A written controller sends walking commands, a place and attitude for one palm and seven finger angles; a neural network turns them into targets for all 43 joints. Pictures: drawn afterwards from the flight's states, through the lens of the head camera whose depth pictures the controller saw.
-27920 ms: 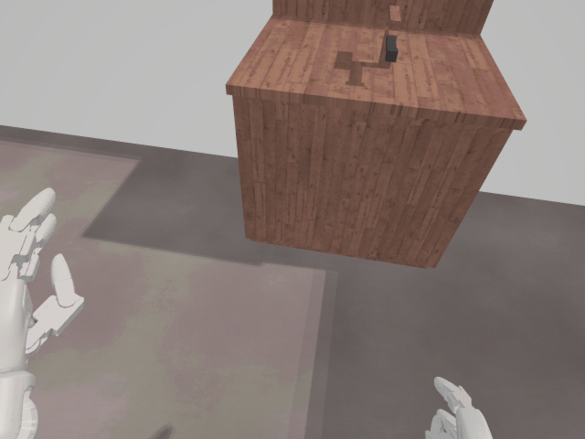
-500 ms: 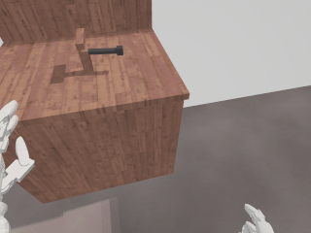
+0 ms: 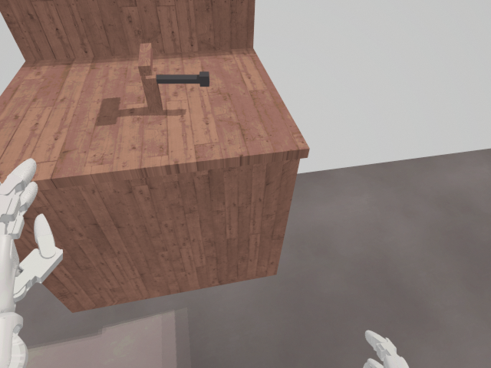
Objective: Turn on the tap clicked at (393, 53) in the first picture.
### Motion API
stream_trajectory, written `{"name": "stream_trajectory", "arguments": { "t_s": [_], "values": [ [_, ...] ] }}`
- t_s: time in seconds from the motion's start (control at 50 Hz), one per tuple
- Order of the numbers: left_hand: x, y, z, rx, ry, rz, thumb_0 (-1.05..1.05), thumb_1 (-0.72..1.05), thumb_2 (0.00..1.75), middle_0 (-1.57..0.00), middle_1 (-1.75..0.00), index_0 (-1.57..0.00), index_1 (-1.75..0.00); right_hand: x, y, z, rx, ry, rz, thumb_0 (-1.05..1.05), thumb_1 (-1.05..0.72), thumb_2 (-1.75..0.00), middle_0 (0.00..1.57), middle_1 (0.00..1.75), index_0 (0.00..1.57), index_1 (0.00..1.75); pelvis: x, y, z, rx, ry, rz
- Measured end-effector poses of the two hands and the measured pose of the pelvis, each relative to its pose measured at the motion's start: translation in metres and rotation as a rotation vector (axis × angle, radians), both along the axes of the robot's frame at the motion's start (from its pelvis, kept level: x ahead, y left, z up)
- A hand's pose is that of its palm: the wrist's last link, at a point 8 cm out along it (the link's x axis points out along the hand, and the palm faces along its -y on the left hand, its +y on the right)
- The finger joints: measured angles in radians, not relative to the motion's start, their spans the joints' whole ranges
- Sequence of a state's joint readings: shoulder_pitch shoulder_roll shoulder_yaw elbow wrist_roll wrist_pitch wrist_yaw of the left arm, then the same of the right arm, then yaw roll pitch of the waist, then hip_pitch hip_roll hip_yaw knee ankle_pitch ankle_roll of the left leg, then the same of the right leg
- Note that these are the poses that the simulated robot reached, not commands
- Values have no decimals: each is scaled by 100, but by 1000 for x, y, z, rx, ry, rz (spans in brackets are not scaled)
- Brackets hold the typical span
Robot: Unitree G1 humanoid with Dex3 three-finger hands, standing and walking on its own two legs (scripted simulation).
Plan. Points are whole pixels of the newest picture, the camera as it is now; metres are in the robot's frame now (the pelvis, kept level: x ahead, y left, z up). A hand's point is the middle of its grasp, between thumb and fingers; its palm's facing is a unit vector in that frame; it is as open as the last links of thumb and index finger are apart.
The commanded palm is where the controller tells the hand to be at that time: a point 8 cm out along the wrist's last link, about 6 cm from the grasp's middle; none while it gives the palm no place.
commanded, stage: stand and check the lever's angle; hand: left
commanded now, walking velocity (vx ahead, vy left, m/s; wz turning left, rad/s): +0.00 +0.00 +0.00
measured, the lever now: (204, 79) +0.76 +0.16 +0.11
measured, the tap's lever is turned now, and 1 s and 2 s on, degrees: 81 81 81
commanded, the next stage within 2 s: stand and wait in 0.28 s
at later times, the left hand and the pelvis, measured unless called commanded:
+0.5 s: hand (69, 225) +0.24 +0.25 +0.17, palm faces +0.41 -0.83 -0.37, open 7.4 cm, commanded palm +0.19 +0.28 +0.19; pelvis +0.03 +0.00 +0.01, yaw +0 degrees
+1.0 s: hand (70, 223) +0.25 +0.25 +0.17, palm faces +0.39 -0.84 -0.37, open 7.4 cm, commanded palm +0.20 +0.29 +0.19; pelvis +0.03 +0.01 +0.01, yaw +0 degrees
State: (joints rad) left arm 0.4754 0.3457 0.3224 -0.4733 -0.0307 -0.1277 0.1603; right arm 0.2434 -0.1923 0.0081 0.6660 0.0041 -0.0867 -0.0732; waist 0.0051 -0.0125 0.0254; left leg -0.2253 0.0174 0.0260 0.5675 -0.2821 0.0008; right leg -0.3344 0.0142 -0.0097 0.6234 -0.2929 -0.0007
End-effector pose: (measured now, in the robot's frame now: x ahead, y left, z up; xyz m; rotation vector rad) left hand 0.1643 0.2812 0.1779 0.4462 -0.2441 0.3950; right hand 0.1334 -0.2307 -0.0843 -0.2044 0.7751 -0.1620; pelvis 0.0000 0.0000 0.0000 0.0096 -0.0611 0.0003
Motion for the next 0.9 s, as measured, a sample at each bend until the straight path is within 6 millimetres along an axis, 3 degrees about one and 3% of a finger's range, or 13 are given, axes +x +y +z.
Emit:
{"name": "stream_trajectory", "arguments": {
  "t_s": [0.24, 0.42, 0.6, 0.9],
  "values": [
    [25, -10, 1, -28, 28, -22, 2, 89, 90, -20, -31, -21, -30, 49, 0, 14, 10, -62, 39, 1, -90, -90, 20, 30, 21, 30, 18, -2, 6, -13, 31, 10],
    [35, 3, 6, -1, 39, -6, 2, 89, 90, -21, -31, -21, -31, 70, 3, 26, -3, -94, 32, 1, -90, -90, 20, 30, 20, 30, 28, 3, 9, -13, 39, 2],
    [42, 0, 3, -30, 42, -5, 2, 89, 90, -20, -31, -21, -30, 73, 9, 22, 9, -72, 39, 1, -90, -90, 20, 30, 21, 30, 34, 4, 10, -16, 45, 1],
    [44, 4, 3, -20, 59, -9, 2, 89, 90, -21, -31, -21, -30, 59, 6, 16, 6, -32, 9, 1, -90, -90, 20, 30, 21, 30, 35, 7, 11, -18, 50, -6]
  ]
}}
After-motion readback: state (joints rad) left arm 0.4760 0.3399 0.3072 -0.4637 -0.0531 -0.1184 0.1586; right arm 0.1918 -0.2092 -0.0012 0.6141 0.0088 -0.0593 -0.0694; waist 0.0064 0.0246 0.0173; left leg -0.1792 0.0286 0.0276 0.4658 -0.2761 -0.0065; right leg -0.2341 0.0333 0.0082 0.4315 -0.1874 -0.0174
